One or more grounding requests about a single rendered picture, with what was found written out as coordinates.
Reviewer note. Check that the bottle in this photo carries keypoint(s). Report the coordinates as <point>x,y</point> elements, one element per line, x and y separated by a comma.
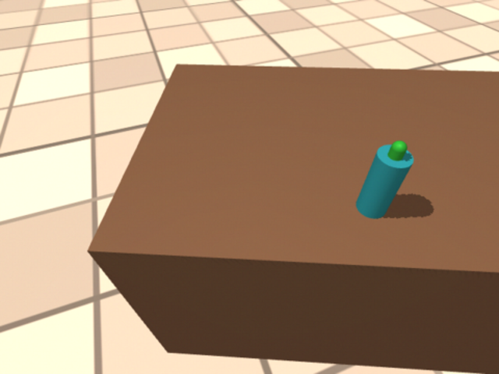
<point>387,172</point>

